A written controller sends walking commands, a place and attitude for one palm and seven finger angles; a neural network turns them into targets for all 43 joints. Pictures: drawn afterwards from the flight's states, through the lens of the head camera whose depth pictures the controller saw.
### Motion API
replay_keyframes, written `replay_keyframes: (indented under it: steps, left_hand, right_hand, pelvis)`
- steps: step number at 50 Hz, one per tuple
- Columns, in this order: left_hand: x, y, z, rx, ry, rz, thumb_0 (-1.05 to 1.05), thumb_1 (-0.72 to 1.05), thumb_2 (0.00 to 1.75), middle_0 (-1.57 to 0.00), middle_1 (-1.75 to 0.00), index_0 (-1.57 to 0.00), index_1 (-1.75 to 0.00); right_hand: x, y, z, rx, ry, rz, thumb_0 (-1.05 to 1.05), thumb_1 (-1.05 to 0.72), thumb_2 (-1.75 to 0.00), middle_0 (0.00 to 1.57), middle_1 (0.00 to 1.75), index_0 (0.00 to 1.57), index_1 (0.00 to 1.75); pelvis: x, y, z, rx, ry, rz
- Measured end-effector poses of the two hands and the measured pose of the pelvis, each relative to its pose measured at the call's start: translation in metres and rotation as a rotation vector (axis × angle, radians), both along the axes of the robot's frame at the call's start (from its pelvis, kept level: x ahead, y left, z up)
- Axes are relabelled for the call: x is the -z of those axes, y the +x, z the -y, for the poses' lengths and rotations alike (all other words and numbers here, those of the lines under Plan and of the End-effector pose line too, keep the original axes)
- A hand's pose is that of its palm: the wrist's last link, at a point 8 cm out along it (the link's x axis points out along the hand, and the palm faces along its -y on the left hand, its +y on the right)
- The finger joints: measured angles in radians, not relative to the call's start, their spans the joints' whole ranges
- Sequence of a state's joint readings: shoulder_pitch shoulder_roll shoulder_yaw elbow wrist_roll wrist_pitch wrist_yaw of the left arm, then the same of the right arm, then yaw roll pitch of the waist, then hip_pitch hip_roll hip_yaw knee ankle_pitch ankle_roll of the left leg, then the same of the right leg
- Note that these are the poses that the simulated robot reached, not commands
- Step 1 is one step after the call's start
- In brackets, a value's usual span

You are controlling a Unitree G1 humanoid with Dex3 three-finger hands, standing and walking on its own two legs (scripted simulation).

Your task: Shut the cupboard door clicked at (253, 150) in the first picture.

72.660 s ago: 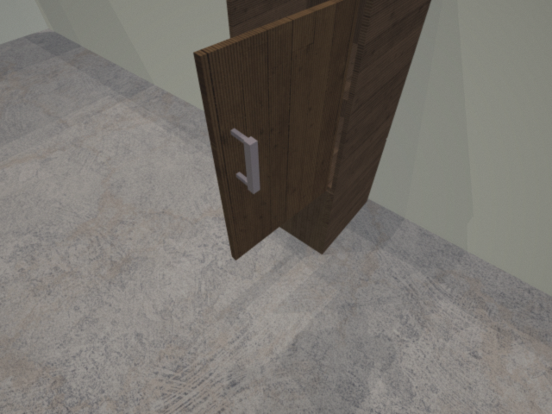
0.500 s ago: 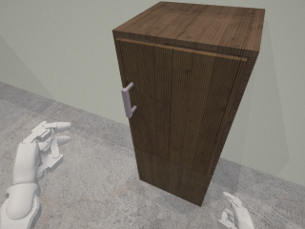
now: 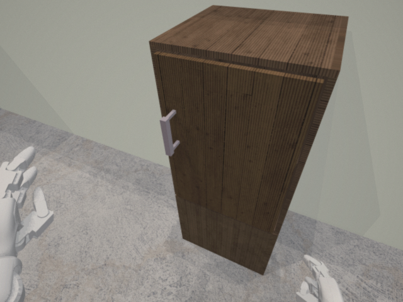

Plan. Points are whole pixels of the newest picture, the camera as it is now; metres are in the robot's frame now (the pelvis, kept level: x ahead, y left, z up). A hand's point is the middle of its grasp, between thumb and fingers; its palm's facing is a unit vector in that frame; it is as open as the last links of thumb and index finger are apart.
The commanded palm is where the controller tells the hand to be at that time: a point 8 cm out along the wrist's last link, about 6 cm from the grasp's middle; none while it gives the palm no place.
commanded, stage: draw the hand back to the body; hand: left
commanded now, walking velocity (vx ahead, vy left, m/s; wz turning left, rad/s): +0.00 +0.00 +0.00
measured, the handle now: (171, 133) +0.56 +0.17 +0.02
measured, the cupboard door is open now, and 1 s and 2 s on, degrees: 0 0 0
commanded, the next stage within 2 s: step back with the hand held close in 0.02 s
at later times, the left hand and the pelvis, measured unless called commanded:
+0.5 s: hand (34, 217) +0.18 +0.29 +0.15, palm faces +0.39 -0.78 -0.48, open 7.4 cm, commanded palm +0.12 +0.32 +0.18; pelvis -0.03 +0.03 +0.00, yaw -2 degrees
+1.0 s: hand out of the picture +0.10 +0.28 +0.17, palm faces +0.49 -0.78 -0.40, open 7.4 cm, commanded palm +0.03 +0.32 +0.18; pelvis -0.11 +0.02 -0.02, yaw +0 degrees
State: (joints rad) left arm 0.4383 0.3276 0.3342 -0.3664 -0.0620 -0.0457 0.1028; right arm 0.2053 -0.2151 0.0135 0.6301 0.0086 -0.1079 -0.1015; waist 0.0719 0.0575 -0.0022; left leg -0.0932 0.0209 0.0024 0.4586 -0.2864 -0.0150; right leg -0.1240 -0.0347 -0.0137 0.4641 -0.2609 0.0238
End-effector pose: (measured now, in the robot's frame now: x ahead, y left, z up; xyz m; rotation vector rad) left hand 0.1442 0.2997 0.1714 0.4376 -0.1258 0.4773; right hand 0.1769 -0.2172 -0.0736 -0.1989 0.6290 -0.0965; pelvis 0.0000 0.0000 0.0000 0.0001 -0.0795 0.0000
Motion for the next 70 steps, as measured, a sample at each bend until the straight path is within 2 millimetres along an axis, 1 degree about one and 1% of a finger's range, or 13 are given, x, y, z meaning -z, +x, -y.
replay_keyframes:
  steps: [5, 13, 19, 26, 33, 42, 48, 54, 58, 61, 65, 68, 70]
  left_hand:
    - [-0.005, 0.001, 0.0, 0.006, 0.016, 0.013, 0.01, 0.89, 0.9, -0.21, -0.31, -0.21, -0.3]
    - [-0.002, 0.003, -0.006, 0.007, 0.046, -0.003, 0.01, 0.89, 0.9, -0.21, -0.3, -0.21, -0.3]
    - [0.005, 0.005, -0.016, 0.049, 0.078, -0.047, 0.01, 0.89, 0.9, -0.21, -0.3, -0.21, -0.3]
    - [-0.002, -0.004, -0.027, 0.09, 0.121, -0.011, 0.01, 0.89, 0.9, -0.21, -0.3, -0.21, -0.3]
    - [-0.001, -0.032, -0.032, 0.09, 0.131, 0.047, 0.01, 0.89, 0.9, -0.21, -0.3, -0.21, -0.3]
    - [0.0, -0.076, -0.024, 0.04, 0.142, 0.139, 0.01, 0.89, 0.9, -0.21, -0.3, -0.21, -0.3]
    - [-0.006, -0.09, -0.017, 0.057, 0.129, 0.191, 0.01, 0.89, 0.9, -0.21, -0.3, -0.21, -0.3]
    - [-0.014, -0.102, -0.021, 0.093, 0.199, 0.187, 0.01, 0.89, 0.9, -0.21, -0.3, -0.21, -0.3]
    - [-0.013, -0.121, -0.023, 0.071, 0.259, 0.177, 0.01, 0.89, 0.9, -0.21, -0.3, -0.21, -0.3]
    - [-0.008, -0.14, -0.02, 0.051, 0.231, 0.159, 0.01, 0.89, 0.9, -0.21, -0.3, -0.21, -0.3]
    - [-0.005, -0.165, -0.017, 0.049, 0.175, 0.145, 0.01, 0.89, 0.9, -0.21, -0.3, -0.21, -0.3]
    - [-0.007, -0.18, -0.026, 0.05, 0.173, 0.172, 0.01, 0.89, 0.9, -0.21, -0.3, -0.21, -0.3]
    - [-0.01, -0.188, -0.035, 0.045, 0.196, 0.199, 0.01, 0.88, 0.9, -0.21, -0.31, -0.21, -0.3]
  right_hand:
    - [0.0, -0.001, 0.0, 0.005, 0.01, 0.006, 0.02, -0.9, -0.9, 0.21, 0.3, 0.2, 0.3]
    - [0.006, -0.009, 0.005, 0.028, 0.006, -0.044, 0.02, -0.9, -0.9, 0.21, 0.3, 0.2, 0.3]
    - [0.008, -0.026, 0.01, 0.102, -0.027, -0.106, 0.02, -0.9, -0.9, 0.21, 0.3, 0.2, 0.3]
    - [0.002, -0.049, 0.003, 0.139, -0.044, -0.113, 0.02, -0.9, -0.9, 0.21, 0.3, 0.2, 0.3]
    - [-0.001, -0.075, -0.007, 0.126, -0.044, -0.085, 0.02, -0.9, -0.9, 0.21, 0.3, 0.2, 0.3]
    - [0.015, -0.111, -0.003, 0.078, -0.047, -0.088, 0.02, -0.9, -0.9, 0.21, 0.3, 0.21, 0.3]
    - [0.019, -0.138, 0.005, 0.081, -0.067, -0.12, 0.02, -0.9, -0.9, 0.21, 0.3, 0.21, 0.3]
    - [0.015, -0.162, 0.008, 0.119, -0.069, -0.108, 0.02, -0.9, -0.9, 0.21, 0.3, 0.2, 0.3]
    - [0.02, -0.169, 0.011, 0.096, -0.063, -0.102, 0.02, -0.9, -0.9, 0.21, 0.3, 0.2, 0.3]
    - [0.024, -0.172, 0.012, 0.064, -0.06, -0.117, 0.02, -0.9, -0.9, 0.21, 0.3, 0.2, 0.3]
    - [0.02, -0.176, 0.007, 0.034, -0.075, -0.148, 0.02, -0.9, -0.9, 0.21, 0.3, 0.2, 0.3]
    - [0.013, -0.178, -0.002, 0.017, -0.101, -0.128, 0.02, -0.9, -0.9, 0.21, 0.3, 0.2, 0.3]
    - [0.009, -0.179, -0.01, 0.011, -0.107, -0.099, 0.02, -0.9, -0.9, 0.21, 0.3, 0.2, 0.3]
  pelvis:
    - [0.0, -0.001, 0.001, 0.004, -0.001, 0.002]
    - [0.001, -0.004, -0.004, 0.002, -0.018, -0.049]
    - [0.002, -0.01, -0.017, 0.016, -0.009, -0.077]
    - [0.004, -0.029, -0.027, 0.031, -0.001, -0.078]
    - [0.009, -0.054, -0.029, 0.024, -0.006, -0.074]
    - [0.02, -0.084, -0.019, 0.007, -0.02, -0.057]
    - [0.019, -0.101, -0.019, 0.004, -0.018, -0.066]
    - [0.018, -0.119, -0.02, -0.017, -0.038, -0.064]
    - [0.024, -0.128, -0.011, -0.061, -0.044, -0.079]
    - [0.024, -0.141, -0.008, -0.063, -0.039, -0.076]
    - [0.019, -0.155, -0.014, -0.067, -0.018, -0.079]
    - [0.019, -0.165, -0.022, -0.073, -0.023, -0.092]
    - [0.02, -0.177, -0.025, -0.079, -0.028, -0.086]
